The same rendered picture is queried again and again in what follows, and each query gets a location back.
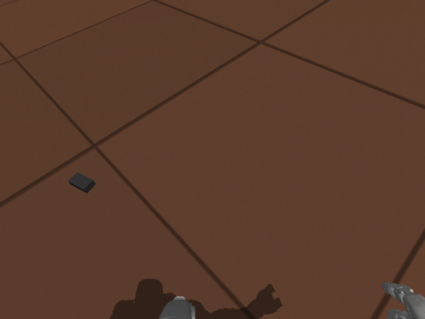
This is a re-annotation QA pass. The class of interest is right robot hand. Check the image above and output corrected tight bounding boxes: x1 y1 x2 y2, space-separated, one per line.
381 282 425 319

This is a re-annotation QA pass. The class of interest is small box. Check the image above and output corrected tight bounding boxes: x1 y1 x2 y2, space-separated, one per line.
68 172 96 193

